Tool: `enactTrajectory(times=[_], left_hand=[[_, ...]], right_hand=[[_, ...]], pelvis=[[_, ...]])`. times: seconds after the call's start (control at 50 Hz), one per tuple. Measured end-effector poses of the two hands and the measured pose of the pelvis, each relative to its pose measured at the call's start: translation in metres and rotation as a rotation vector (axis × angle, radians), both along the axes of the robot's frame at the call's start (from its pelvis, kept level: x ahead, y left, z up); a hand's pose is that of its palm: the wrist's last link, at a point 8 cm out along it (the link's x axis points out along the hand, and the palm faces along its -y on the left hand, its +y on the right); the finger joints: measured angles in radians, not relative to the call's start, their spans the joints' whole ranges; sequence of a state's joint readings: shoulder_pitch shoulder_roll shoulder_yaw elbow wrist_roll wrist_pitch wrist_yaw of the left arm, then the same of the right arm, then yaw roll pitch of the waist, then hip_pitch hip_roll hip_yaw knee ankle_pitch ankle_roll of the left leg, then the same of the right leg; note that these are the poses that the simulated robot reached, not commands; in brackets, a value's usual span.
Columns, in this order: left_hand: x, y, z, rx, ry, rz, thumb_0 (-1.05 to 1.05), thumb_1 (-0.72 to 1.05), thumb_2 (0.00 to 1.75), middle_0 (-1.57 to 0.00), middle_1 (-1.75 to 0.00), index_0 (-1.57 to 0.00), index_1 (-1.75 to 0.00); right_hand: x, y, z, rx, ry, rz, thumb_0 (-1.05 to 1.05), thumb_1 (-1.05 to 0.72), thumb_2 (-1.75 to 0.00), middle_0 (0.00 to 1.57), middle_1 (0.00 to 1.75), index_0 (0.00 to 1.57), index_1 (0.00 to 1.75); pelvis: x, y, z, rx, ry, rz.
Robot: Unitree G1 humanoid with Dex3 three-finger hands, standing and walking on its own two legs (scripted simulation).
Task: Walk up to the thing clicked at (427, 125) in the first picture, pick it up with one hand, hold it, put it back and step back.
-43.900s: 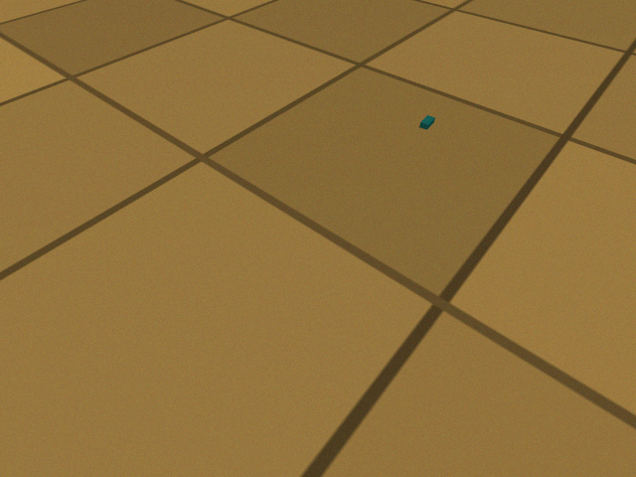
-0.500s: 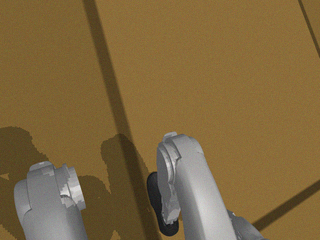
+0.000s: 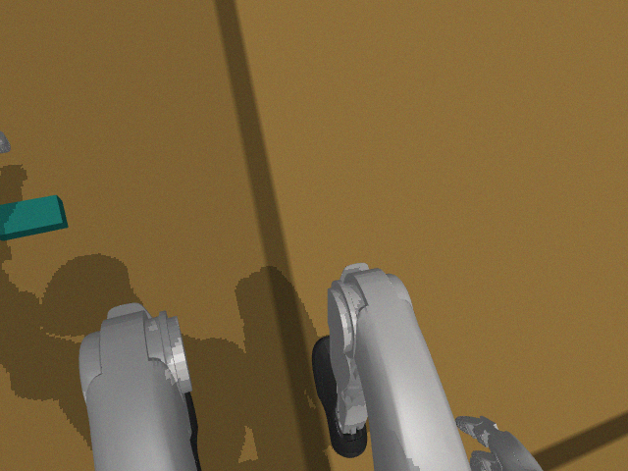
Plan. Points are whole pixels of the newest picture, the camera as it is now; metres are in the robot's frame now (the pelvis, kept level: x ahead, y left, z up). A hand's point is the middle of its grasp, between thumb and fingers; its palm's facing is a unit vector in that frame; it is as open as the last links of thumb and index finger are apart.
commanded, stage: withdraw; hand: left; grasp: from above
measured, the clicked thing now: (29, 217) +0.49 +0.35 -0.33
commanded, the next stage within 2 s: home in 0.04 s
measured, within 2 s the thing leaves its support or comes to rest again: neither
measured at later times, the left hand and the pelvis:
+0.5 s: hand out of the picture +0.45 +0.35 -0.11, palm faces -0.35 -0.29 -0.89, open 11.3 cm; pelvis +0.01 +0.00 +0.02, yaw +1 degrees
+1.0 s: hand out of the picture +0.28 +0.26 +0.11, palm faces +0.01 -0.89 -0.46, open 7.4 cm; pelvis +0.03 -0.01 +0.21, yaw +7 degrees
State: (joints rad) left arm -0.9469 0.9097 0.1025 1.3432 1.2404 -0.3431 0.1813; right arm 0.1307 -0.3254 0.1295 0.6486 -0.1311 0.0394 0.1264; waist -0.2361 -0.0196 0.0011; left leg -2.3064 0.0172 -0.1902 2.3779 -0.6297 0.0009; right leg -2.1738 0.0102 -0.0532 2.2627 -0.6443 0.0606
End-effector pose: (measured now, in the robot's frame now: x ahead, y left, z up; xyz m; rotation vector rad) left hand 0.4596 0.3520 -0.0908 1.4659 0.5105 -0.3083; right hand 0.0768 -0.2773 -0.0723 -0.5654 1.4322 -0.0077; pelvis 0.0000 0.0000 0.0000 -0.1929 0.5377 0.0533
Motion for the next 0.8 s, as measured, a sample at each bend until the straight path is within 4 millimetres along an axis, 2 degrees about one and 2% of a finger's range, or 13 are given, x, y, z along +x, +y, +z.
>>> enactTrajectory(times=[0.1, 0.2, 0.32, 0.38, 0.44, 0.54, 0.66, 0.8], left_hand=[[0.001, -0.001, -0.023, -0.005, -0.045, -0.016, 0.0, -0.38, 0.9, -0.19, -0.89, -0.19, -0.89], [0.014, 0.003, -0.029, 0.023, -0.113, 0.007, 0.0, -0.34, 0.88, -0.22, -0.86, -0.22, -0.86], [0.027, 0.01, -0.017, 0.053, -0.156, 0.093, 0.0, -0.25, 0.88, -0.24, -0.74, -0.23, -0.75], [0.023, 0.011, -0.005, 0.03, -0.145, 0.145, 0.0, -0.16, 0.87, -0.24, -0.67, -0.22, -0.68], [0.011, 0.009, 0.015, -0.022, -0.128, 0.193, 0.0, -0.03, 0.85, -0.23, -0.59, -0.22, -0.6], [-0.025, 0.006, 0.058, -0.165, -0.103, 0.291, 0.0, 0.27, 0.82, -0.22, -0.43, -0.21, -0.44], [-0.077, 0.001, 0.111, -0.352, -0.082, 0.402, 0.0, 0.64, 0.86, -0.21, -0.34, -0.21, -0.35], [-0.132, -0.014, 0.168, -0.542, -0.097, 0.547, 0.0, 0.82, 0.88, -0.21, -0.31, -0.21, -0.31]], right_hand=[[-0.014, 0.0, -0.009, -0.023, 0.032, 0.006, 0.0, -0.9, -0.89, 0.2, 0.29, 0.2, 0.3], [-0.024, 0.005, -0.019, -0.02, 0.042, -0.008, 0.0, -0.9, -0.89, 0.2, 0.29, 0.2, 0.3], [-0.028, 0.014, -0.024, 0.023, 0.03, -0.059, 0.0, -0.9, -0.89, 0.2, 0.29, 0.2, 0.3], [-0.025, 0.019, -0.021, 0.057, 0.021, -0.095, 0.0, -0.9, -0.89, 0.2, 0.29, 0.2, 0.3], [-0.017, 0.023, -0.013, 0.087, 0.014, -0.125, 0.0, -0.9, -0.89, 0.2, 0.29, 0.2, 0.3], [0.012, 0.023, 0.012, 0.112, -0.04, -0.132, 0.0, -0.9, -0.89, 0.2, 0.29, 0.2, 0.3], [0.068, 0.022, 0.055, 0.12, -0.188, -0.083, 0.0, -0.91, -0.9, 0.2, 0.29, 0.2, 0.3], [0.136, 0.032, 0.115, 0.152, -0.4, -0.002, 0.01, -0.91, -0.9, 0.2, 0.29, 0.2, 0.3]], pelvis=[[-0.001, 0.0, -0.016, -0.003, -0.021, -0.004], [0.001, 0.0, -0.028, -0.005, -0.022, -0.007], [0.006, 0.001, -0.026, -0.008, 0.011, -0.008], [0.009, 0.001, -0.016, -0.004, 0.037, -0.004], [0.011, 0.002, 0.002, 0.005, 0.065, 0.003], [0.013, 0.002, 0.039, 0.021, 0.085, 0.013], [0.014, 0.001, 0.086, 0.038, 0.079, 0.028], [0.015, -0.002, 0.137, 0.061, 0.036, 0.05]])
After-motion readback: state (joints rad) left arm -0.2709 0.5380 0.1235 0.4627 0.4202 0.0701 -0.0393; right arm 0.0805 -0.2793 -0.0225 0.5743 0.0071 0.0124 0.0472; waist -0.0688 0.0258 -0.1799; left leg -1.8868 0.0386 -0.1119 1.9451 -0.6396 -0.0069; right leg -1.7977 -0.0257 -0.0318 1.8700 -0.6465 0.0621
